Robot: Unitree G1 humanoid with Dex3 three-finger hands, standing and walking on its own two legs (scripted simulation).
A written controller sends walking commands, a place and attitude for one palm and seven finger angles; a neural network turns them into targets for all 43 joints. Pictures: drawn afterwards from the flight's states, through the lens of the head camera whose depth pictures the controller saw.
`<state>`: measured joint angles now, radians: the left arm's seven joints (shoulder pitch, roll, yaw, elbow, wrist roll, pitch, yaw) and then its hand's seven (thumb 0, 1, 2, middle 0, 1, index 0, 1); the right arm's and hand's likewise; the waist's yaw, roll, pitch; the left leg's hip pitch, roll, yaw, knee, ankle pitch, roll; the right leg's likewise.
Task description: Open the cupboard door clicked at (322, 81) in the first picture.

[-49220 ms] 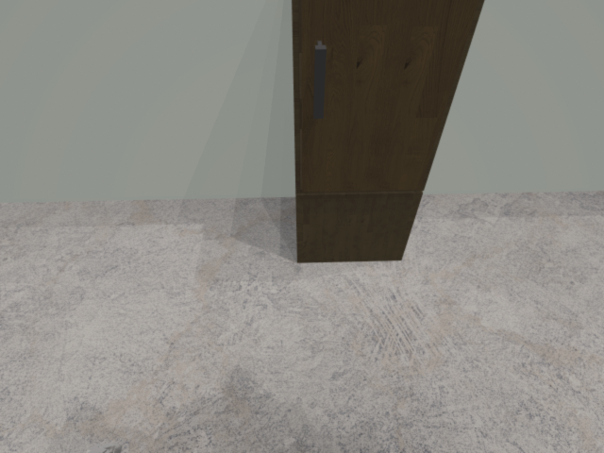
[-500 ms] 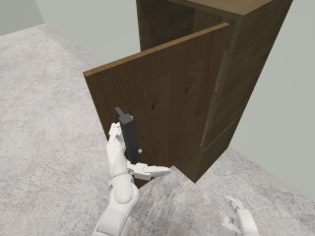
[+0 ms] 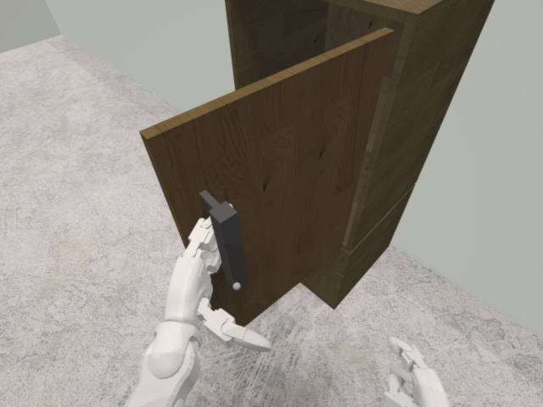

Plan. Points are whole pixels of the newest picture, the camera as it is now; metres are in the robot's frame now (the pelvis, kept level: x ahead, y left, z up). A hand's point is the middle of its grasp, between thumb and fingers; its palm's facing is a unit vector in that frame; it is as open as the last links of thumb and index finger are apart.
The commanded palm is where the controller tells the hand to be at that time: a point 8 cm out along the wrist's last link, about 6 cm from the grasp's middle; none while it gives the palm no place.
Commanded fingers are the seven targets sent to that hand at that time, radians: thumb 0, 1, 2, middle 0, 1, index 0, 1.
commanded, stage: slide the hand sideways off the handle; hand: left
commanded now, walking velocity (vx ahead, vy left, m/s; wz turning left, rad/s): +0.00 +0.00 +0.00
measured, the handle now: (223, 243) +0.33 +0.10 +0.08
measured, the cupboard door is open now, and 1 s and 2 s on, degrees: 84 83 83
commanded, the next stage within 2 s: draw the hand back to the body in 0.68 s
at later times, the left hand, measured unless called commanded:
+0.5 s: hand (195, 321) +0.21 +0.11 +0.08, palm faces +0.00 -1.00 -0.05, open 16.1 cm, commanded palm +0.17 +0.19 +0.08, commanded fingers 0.00 -0.50 0.30 -0.15 -0.30 -0.15 -0.30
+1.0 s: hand (157, 324) +0.20 +0.15 +0.10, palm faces +0.03 -1.00 -0.06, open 16.3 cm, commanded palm +0.16 +0.21 +0.11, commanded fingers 0.00 -0.50 0.30 -0.15 -0.30 -0.15 -0.30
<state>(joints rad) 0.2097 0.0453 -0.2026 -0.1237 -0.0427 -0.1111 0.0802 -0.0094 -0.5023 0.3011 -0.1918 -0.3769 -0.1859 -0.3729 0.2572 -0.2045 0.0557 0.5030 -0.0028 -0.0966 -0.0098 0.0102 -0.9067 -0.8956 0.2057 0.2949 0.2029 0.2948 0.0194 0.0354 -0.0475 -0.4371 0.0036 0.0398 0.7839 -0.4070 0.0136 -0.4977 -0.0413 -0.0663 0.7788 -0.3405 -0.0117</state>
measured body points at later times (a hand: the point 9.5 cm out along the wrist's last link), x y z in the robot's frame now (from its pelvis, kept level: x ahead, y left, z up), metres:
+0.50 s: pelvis +0.02 -0.02 -0.01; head +0.04 -0.04 +0.44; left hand +0.20 +0.17 +0.09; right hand +0.21 -0.24 -0.08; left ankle +0.00 +0.11 -0.71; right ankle +0.04 -0.11 -0.71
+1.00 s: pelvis +0.01 +0.00 -0.01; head +0.02 -0.02 +0.44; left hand +0.19 +0.21 +0.10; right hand +0.20 -0.21 -0.08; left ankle +0.00 +0.11 -0.71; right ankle +0.04 -0.11 -0.71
